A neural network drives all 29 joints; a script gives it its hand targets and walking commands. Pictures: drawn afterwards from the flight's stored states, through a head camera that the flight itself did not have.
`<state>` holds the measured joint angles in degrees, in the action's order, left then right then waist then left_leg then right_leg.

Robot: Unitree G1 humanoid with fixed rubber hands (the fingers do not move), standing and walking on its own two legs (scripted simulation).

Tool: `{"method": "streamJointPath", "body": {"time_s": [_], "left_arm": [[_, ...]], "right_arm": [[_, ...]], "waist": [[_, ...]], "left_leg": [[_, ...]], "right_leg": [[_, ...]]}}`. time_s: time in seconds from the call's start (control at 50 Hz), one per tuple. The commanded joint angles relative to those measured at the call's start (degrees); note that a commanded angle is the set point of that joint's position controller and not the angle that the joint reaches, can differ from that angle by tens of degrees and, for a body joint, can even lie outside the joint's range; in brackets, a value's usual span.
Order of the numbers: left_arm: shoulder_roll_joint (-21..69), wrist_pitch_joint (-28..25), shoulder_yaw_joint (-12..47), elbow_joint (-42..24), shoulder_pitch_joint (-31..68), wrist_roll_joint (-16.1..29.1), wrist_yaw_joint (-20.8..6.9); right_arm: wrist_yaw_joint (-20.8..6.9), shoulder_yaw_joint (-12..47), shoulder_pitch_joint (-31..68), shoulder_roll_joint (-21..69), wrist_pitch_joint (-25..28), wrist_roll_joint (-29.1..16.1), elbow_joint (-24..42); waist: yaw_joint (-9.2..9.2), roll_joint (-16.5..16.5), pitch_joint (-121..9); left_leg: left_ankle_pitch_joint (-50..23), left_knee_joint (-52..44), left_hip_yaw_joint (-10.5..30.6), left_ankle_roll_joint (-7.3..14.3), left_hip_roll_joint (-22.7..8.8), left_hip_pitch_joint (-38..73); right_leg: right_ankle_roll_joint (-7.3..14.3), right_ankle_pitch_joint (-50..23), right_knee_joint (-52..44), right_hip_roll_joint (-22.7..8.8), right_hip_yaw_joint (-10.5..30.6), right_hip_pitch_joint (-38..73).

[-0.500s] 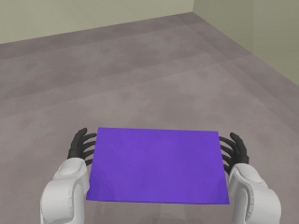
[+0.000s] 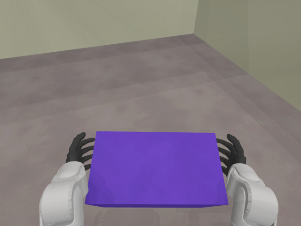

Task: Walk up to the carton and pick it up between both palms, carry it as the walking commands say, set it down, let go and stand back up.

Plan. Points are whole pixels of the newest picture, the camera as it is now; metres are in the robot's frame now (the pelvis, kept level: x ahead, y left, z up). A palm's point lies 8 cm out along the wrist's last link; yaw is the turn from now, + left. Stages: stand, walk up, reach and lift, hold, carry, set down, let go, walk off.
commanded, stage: carry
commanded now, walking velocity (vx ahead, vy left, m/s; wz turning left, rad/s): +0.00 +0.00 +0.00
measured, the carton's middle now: (154, 173) +0.26 +0.00 +0.03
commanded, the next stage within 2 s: none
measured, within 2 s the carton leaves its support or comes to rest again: neither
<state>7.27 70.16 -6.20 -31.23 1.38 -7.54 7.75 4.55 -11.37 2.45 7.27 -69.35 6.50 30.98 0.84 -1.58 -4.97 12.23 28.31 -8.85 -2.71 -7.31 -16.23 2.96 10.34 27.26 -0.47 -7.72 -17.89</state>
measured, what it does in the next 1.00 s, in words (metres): stands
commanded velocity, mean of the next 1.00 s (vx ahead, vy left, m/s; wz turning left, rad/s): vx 0.00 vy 0.00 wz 0.00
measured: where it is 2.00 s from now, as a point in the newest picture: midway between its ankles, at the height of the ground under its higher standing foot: outside the picture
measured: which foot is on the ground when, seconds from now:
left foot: down 0.00-1.00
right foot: down 0.00-1.00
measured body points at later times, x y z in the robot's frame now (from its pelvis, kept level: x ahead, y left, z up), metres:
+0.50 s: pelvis -0.02 -0.01 +0.00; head -0.06 -0.02 +0.45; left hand +0.21 +0.17 +0.10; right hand +0.22 -0.20 +0.10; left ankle -0.02 +0.12 -0.74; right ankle +0.05 -0.09 -0.74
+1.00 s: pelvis -0.01 +0.00 +0.00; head -0.02 +0.00 +0.45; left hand +0.24 +0.18 +0.09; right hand +0.24 -0.19 +0.09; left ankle -0.02 +0.12 -0.74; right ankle +0.05 -0.09 -0.74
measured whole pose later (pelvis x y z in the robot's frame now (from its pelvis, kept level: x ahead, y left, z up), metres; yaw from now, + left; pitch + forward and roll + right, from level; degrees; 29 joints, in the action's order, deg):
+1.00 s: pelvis -0.01 +0.00 +0.00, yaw +0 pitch +3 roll +0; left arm 7.3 69.5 -6.9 -29.3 0.3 -7.2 7.3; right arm 6.0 -10.7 1.4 7.3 -69.6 5.8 30.0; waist 0.1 -0.4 -5.2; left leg 14.5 26.0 -8.4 -0.2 -3.0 -13.9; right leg 2.6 7.9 24.7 -1.2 -7.5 -19.4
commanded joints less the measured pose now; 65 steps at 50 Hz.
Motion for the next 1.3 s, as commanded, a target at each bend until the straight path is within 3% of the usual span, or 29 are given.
{"method": "streamJointPath", "body": {"time_s": [0.0,0.06,0.08,0.12,0.18,0.2,0.24,0.28,0.34,0.36,0.4,0.46,0.6,0.62,0.68,0.72,0.8,0.82,0.86,0.96,0.98,1.02,1.04,1.08,1.1,1.16,1.22,1.26,1.28], "left_arm": [[43.4,1.1,40.2,-2.1,26.7,22.5,-13.4],[45.8,1.1,37.1,1.5,22.5,20.4,-13.5],[45.5,-0.4,37.7,-2.9,24.3,20.9,-13.5],[49.5,-0.6,39.9,-6.9,28.9,22.3,-13.6],[48.1,-1.3,37.5,-6.4,26.1,21.2,-13.2],[49.3,-1.7,38.6,-7.1,25.8,21.3,-12.8],[48.8,-1.6,39.9,-7.5,25.3,22.5,-12.6],[49.0,-1.3,41.5,-10.7,25.4,24.2,-12.7],[45.6,-0.8,40.8,-6.7,26.4,22.0,-13.1],[43.2,-0.3,40.6,-6.1,26.4,22.0,-12.6],[44.6,-0.2,42.1,-6.0,29.3,22.8,-12.9],[46.1,0.6,40.9,-2.2,26.4,23.0,-13.4],[47.4,0.1,41.1,-3.0,28.4,24.0,-13.2],[44.5,-0.4,41.5,-5.8,30.6,24.4,-12.9],[46.6,-0.2,39.5,-1.0,26.5,22.5,-13.0],[46.0,-1.1,40.5,-4.1,27.7,23.0,-13.0],[44.4,-0.8,39.4,-3.7,26.1,21.9,-11.9],[43.5,-0.9,38.6,-3.8,24.9,21.5,-12.0],[43.3,-1.0,38.8,-4.1,27.1,21.2,-11.9],[44.3,-1.1,40.2,-3.5,24.2,22.3,-12.1],[45.1,-1.2,40.2,-3.9,26.1,22.9,-12.3],[46.1,-1.3,40.5,-4.1,26.7,23.2,-12.5],[47.3,-1.9,42.7,-6.6,27.5,24.6,-12.6],[48.8,-1.9,43.1,-7.7,29.1,24.9,-13.1],[46.3,-1.5,40.3,-4.3,24.8,23.6,-13.0],[44.7,-1.2,40.3,-3.4,25.4,22.9,-12.6],[45.2,-1.5,40.4,-4.5,26.6,22.7,-12.2],[41.7,-1.1,39.9,-4.5,25.7,22.3,-12.2],[43.4,-1.4,39.6,-4.3,27.3,21.7,-11.9]], "right_arm": [[-11.2,45.5,21.0,45.2,-2.7,-20.9,0.4],[-11.6,48.7,27.7,46.8,-2.9,-23.8,3.7],[-11.9,50.5,28.5,47.3,-2.2,-25.1,6.1],[-12.4,51.0,31.7,50.5,-1.6,-27.3,8.8],[-12.3,51.7,27.2,51.3,-2.0,-27.1,5.2],[-12.8,52.9,27.6,52.2,-1.9,-28.1,6.4],[-12.2,51.0,27.0,50.1,-1.3,-27.2,8.4],[-11.9,51.2,25.2,50.5,-1.0,-27.3,10.1],[-12.3,48.6,23.8,47.7,-1.5,-24.3,4.4],[-12.2,46.1,20.1,45.8,-2.2,-22.9,0.0],[-12.2,45.9,21.7,46.2,-2.0,-21.7,0.4],[-11.4,47.1,24.4,47.3,-2.1,-22.3,2.9],[-11.0,46.1,26.4,47.5,-1.8,-22.6,3.8],[-11.0,43.7,21.2,46.2,-1.9,-21.2,-0.6],[-11.1,46.2,27.2,46.4,-1.4,-23.0,4.6],[-11.5,46.3,26.4,46.5,-0.5,-23.5,5.3],[-11.4,45.6,22.1,46.4,-1.6,-23.3,1.1],[-11.3,47.4,24.5,46.4,-1.6,-24.0,2.7],[-11.3,47.2,26.1,45.3,-1.3,-24.2,3.6],[-10.8,46.5,22.5,45.1,-0.9,-23.1,3.8],[-10.6,46.4,23.1,46.1,-0.9,-22.6,3.3],[-10.8,46.9,24.1,46.6,-0.7,-23.1,3.9],[-11.0,46.3,20.5,47.2,-0.5,-22.5,3.0],[-11.5,48.1,23.6,49.3,0.0,-24.0,5.5],[-11.1,47.8,22.6,47.8,-0.7,-23.4,4.1],[-10.9,45.4,21.5,44.2,-0.6,-22.2,2.8],[-10.7,47.6,21.7,47.2,-1.1,-22.8,1.4],[-10.7,46.0,20.0,44.0,-1.4,-22.0,0.3],[-10.9,47.3,23.2,46.8,-1.0,-23.1,0.5]], "waist": [[-1.92,9.5,-6.1],[-1.16,11.4,-7.1],[-0.87,12.9,-8.5],[-1.3,8.4,-9.2],[-1.12,7.9,-11.4],[-1.97,9.0,-14.9],[-1.66,0.5,-18.1],[-1.13,0.9,-17.9],[-1.16,-0.7,-10.8],[-1.08,-1.7,-9.1],[-1.11,-0.8,-6.5],[-0.81,5.5,-6.5],[-0.84,2.5,-8.8],[-1.03,0.1,-9.2],[-0.6,3.9,-9.7],[-0.82,-0.5,-10.7],[-0.46,-0.7,-7.5],[-0.46,2.9,-11.6],[-0.76,3.0,-10.3],[-0.79,0.7,-11.9],[-0.8,3.6,-11.8],[-0.99,3.4,-12.9],[-1.14,0.8,-15.7],[-0.99,0.8,-14.4],[-0.78,4.6,-13.8],[-1.11,-0.2,-11.1],[-0.83,4.4,-10.0],[-0.74,2.0,-7.1],[-0.86,4.0,-8.4]], "left_leg": [[8.0,2.2,0.5,-0.7,-0.8,-0.1],[7.9,7.2,0.2,-1.2,0.7,-3.9],[9.5,7.3,0.0,-0.6,0.9,-3.2],[9.2,9.0,2.4,-0.1,0.1,-4.5],[8.2,3.9,1.5,0.6,2.4,-6.0],[2.6,-4.3,2.5,1.5,1.2,1.7],[-2.2,-7.5,2.2,1.1,0.3,6.2],[-1.5,-6.1,5.0,1.5,-2.0,3.8],[4.5,-5.2,3.5,1.1,-1.3,1.7],[3.5,-8.5,6.2,1.7,-2.7,1.6],[6.4,-9.1,7.7,1.8,-3.5,1.0],[5.6,-5.3,5.8,1.6,-2.1,0.3],[6.0,-8.3,6.6,2.5,-3.2,0.1],[4.6,-8.8,7.3,2.6,-3.8,0.0],[2.6,-7.3,6.4,2.4,-2.5,1.1],[4.8,-8.7,6.7,2.8,-2.7,0.4],[5.3,-10.7,7.8,2.8,-3.8,-2.5],[3.2,-7.7,5.7,2.4,-2.6,1.3],[3.1,-7.9,6.9,3.0,-2.8,3.2],[-2.3,-7.2,6.6,3.5,-3.5,3.4],[-3.0,-5.4,5.6,3.0,-3.2,3.3],[-5.3,-4.9,5.3,3.0,-2.7,5.1],[-7.6,-4.2,5.0,2.9,-2.8,5.7],[-5.0,-5.0,5.5,3.3,-2.5,3.5],[-2.3,-4.9,5.9,4.0,-1.8,4.1],[-5.5,-4.3,4.4,2.7,-2.4,4.4],[-3.1,-6.0,6.7,3.2,-2.8,4.2],[-0.2,-6.5,6.1,3.3,-2.3,3.1],[1.7,-6.2,6.6,3.1,-2.5,3.9]], "right_leg": [[-0.3,6.5,-12.7,-12.6,16.0,3.0],[1.5,6.2,-14.7,-14.1,17.4,5.9],[2.2,5.0,-14.4,-14.2,16.3,6.9],[3.0,14.1,-14.5,-14.3,15.0,6.0],[4.0,1.2,-13.0,-13.6,16.9,13.3],[3.4,1.2,-10.3,-13.4,14.2,11.3],[0.8,-3.5,-8.0,-11.4,11.0,13.1],[-0.1,-11.4,-6.0,-10.3,10.6,14.2],[-0.4,4.8,-11.1,-10.9,12.9,7.4],[-0.1,7.1,-10.5,-10.4,12.6,6.0],[0.0,8.6,-11.5,-9.9,12.7,3.8],[-0.1,9.2,-13.5,-10.5,14.6,3.8],[-0.7,5.3,-9.8,-9.5,11.1,4.7],[-0.9,3.9,-8.5,-9.6,10.5,5.8],[-0.9,2.3,-9.3,-9.8,10.5,6.6],[-0.8,3.0,-8.4,-9.9,9.8,7.7],[-1.0,-0.2,-7.4,-8.8,8.9,8.2],[-0.8,-2.7,-7.5,-10.4,10.0,9.4],[-0.4,2.0,-8.2,-10.3,10.5,6.2],[-0.7,-9.1,-4.3,-9.9,8.3,6.9],[-0.7,-13.3,-4.4,-10.0,8.4,8.4],[-0.2,-19.3,-3.5,-10.8,8.6,9.8],[0.0,-21.6,-2.1,-10.6,8.0,11.1],[-0.5,-16.8,-2.7,-10.6,7.8,10.4],[-0.6,-14.5,-4.0,-10.8,8.8,9.4],[-0.7,-19.0,-3.1,-10.5,7.7,8.4],[-0.1,-14.9,-3.2,-10.9,8.9,7.1],[-0.5,-8.3,-5.8,-10.8,8.7,5.7],[-0.4,-4.8,-5.9,-9.6,8.3,5.7]]}}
